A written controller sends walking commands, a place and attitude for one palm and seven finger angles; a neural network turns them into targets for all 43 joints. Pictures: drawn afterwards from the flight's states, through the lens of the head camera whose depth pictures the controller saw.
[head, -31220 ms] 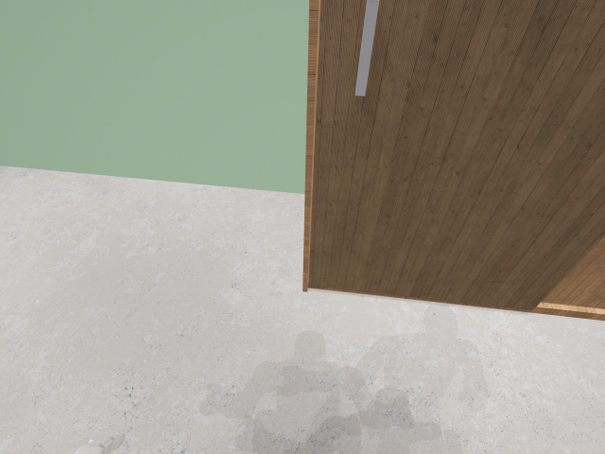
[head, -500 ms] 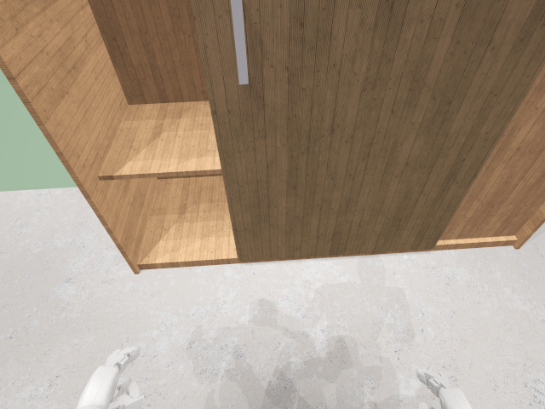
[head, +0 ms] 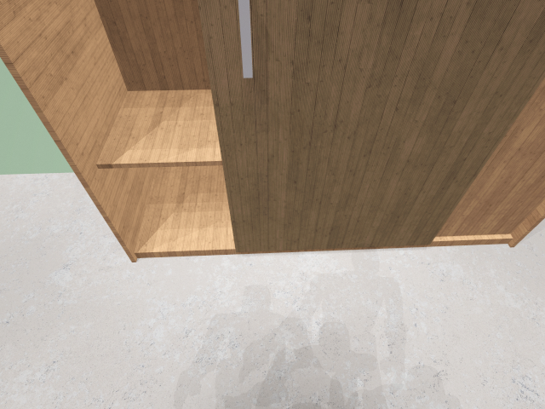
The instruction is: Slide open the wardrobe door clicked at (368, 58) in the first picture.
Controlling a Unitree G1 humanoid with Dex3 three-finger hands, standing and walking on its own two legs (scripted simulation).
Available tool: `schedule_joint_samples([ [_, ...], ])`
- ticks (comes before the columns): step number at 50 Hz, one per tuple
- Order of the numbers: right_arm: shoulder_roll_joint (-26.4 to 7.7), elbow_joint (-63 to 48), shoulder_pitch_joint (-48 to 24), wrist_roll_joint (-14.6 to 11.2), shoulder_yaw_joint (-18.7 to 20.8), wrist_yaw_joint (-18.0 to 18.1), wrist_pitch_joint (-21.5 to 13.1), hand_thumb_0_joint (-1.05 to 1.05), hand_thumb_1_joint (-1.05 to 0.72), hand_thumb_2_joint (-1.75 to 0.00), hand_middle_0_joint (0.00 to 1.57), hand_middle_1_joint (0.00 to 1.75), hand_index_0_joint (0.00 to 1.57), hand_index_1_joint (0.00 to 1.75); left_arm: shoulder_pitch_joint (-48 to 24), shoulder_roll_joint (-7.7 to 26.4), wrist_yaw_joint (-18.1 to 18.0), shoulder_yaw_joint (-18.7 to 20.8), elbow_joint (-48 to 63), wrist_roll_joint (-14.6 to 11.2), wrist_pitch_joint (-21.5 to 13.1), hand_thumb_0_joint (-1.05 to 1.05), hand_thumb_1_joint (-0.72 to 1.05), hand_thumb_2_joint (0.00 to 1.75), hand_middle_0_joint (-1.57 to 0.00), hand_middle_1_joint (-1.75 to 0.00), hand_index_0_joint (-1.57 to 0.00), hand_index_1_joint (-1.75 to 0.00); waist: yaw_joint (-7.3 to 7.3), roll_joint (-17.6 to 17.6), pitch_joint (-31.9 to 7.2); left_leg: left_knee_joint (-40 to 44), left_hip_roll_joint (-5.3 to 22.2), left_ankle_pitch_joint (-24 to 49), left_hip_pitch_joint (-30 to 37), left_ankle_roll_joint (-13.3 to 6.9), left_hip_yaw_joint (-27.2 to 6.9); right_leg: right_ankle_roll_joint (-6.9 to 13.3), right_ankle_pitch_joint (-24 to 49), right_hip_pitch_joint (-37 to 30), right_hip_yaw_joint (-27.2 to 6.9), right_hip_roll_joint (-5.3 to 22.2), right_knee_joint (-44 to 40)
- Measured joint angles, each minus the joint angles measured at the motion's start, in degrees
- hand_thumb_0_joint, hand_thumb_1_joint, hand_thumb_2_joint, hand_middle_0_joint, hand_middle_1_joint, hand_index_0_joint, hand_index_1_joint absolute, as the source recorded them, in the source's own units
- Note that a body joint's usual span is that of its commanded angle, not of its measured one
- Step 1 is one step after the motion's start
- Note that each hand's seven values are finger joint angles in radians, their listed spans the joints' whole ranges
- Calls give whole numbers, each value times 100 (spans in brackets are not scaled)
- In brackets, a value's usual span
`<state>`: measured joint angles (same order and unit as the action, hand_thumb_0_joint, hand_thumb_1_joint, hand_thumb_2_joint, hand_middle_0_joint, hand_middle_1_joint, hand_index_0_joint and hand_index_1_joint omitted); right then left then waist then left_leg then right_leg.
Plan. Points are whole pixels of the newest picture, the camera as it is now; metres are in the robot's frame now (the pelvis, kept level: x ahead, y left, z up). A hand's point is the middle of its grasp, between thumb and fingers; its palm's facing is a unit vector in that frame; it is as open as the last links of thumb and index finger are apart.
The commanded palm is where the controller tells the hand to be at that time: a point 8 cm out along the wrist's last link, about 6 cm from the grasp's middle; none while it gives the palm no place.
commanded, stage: let the arm hang, fingers relaxed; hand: left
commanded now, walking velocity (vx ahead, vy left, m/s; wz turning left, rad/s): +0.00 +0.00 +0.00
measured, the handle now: (245, 29) +0.77 +0.10 +0.19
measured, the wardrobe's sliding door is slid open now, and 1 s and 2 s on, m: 0.43 0.43 0.43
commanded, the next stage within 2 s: look to check the result in 0.40 s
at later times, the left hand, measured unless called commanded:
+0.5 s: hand out of the picture +0.06 +0.18 -0.17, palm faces -0.04 -0.98 -0.21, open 7.3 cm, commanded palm none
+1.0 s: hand out of the picture +0.06 +0.17 -0.17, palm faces -0.03 -0.98 -0.19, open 7.4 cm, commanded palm none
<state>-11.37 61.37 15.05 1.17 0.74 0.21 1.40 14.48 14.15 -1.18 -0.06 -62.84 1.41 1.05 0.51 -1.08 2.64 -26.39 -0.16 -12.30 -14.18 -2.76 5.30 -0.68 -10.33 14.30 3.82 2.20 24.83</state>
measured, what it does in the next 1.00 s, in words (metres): stands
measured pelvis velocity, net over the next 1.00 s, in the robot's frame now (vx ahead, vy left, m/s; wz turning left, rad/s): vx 0.04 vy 0.00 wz -0.01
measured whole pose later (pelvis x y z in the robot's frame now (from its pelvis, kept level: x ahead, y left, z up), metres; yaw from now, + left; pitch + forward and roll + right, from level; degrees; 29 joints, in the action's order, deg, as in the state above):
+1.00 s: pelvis +0.04 +0.00 +0.01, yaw -1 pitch -1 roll +0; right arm -9.3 66.1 12.3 0.9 -0.2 1.4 -0.1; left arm 12.6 9.7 -1.9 -0.7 -66.0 1.2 -0.2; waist 0.4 0.6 2.6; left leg -20.7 -0.4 -13.4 -6.8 -2.2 5.9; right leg -1.0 -12.0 7.9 3.1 2.0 20.6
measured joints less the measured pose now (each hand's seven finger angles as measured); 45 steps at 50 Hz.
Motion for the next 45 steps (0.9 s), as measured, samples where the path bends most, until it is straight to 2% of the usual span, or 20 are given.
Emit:
schedule_joint_samples([
  [9, 69, 109, -326, -1, -56, 5, -89, 0, -90, -90, 20, 30, 20, 30, -431, -171, -24, -51, 28, -1, -87, 1, 91, 90, -20, -30, -20, -30, 5, 49, -114, 238, -52, 23, 252, -6, 57, -41, -32, -167, -60, 38, -95],
  [18, 112, 218, -434, -4, -79, 33, -118, 0, -91, -90, 20, 30, 20, 30, -494, -387, -37, -84, -34, 0, -107, 1, 91, 89, -20, -30, -20, -30, 19, 142, -77, 416, -56, 20, 441, 11, 80, -47, -51, -324, -86, 27, -227],
  [33, 182, 435, -282, -25, -90, 86, -111, 0, -90, -90, 20, 30, 20, 30, -193, -337, -60, -47, -296, -20, -96, 1, 91, 89, -20, -30, -20, -30, -6, 138, 71, 523, -28, -48, 611, 45, 51, -30, -105, -520, -56, -11, -378],
  [45, 201, 472, -275, -30, -97, 116, -132, 0, -91, -90, 20, 30, 20, 30, -159, -420, -69, -63, -334, -24, -114, 1, 91, 89, -20, -30, -20, -30, -12, 139, 21, 564, -25, -93, 708, 52, 58, -31, -152, -609, -64, -18, -410],
])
